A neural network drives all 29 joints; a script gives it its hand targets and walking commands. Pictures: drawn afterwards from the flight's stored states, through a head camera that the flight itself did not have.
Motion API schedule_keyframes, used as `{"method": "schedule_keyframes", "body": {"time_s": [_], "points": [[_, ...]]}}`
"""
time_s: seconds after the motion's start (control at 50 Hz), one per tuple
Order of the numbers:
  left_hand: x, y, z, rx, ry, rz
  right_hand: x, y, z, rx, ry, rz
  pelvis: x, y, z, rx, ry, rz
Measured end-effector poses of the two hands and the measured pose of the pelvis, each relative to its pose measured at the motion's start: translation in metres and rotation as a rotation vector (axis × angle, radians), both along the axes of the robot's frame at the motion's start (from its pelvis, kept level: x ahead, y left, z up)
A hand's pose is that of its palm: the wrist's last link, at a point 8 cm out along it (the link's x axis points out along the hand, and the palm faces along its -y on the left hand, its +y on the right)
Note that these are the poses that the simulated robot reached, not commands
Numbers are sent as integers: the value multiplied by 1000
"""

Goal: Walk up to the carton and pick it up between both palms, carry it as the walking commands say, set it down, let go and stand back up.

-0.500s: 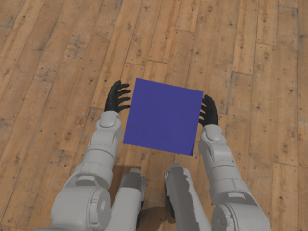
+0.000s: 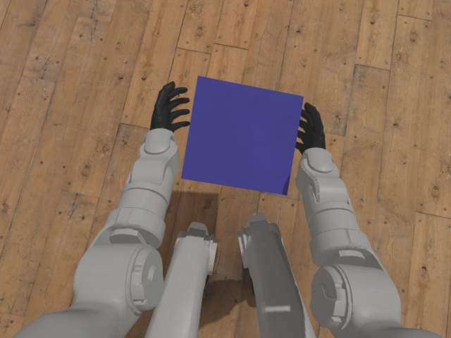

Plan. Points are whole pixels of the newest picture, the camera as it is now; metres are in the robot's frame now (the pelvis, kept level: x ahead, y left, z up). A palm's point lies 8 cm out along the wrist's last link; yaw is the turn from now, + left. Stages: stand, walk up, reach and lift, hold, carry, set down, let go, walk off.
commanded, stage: set down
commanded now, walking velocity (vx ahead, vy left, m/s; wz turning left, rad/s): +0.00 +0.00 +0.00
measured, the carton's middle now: (233, 142) +0.46 -0.03 -0.18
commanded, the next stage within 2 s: none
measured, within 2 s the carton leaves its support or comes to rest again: neither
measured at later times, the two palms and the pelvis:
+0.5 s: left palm (173, 133) +0.48 +0.09 -0.18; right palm (299, 147) +0.44 -0.17 -0.21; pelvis -0.01 +0.00 -0.07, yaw +1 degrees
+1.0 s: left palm (181, 139) +0.50 +0.09 -0.29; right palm (286, 150) +0.46 -0.17 -0.31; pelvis -0.04 -0.01 -0.13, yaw +1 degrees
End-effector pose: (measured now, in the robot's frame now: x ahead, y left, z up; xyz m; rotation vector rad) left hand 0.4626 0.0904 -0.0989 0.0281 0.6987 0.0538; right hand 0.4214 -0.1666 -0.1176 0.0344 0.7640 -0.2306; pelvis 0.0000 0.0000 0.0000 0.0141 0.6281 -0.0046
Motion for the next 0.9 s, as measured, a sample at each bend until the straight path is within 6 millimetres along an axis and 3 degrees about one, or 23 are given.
{"method": "schedule_keyframes", "body": {"time_s": [0.62, 0.8, 0.9], "points": [[28, -5, -105, 16, -4, 14, 31, -5, -110, -9, 0, 36, -22, -5, -81, 11, 7, 11], [38, -4, -154, 4, -35, 21, 42, -5, -160, -29, -28, 56, -39, -6, -99, 16, -168, 2], [33, -2, -183, -4, 24, 34, 38, -3, -186, -17, 30, 58, -38, -6, -119, 17, -145, 13]]}}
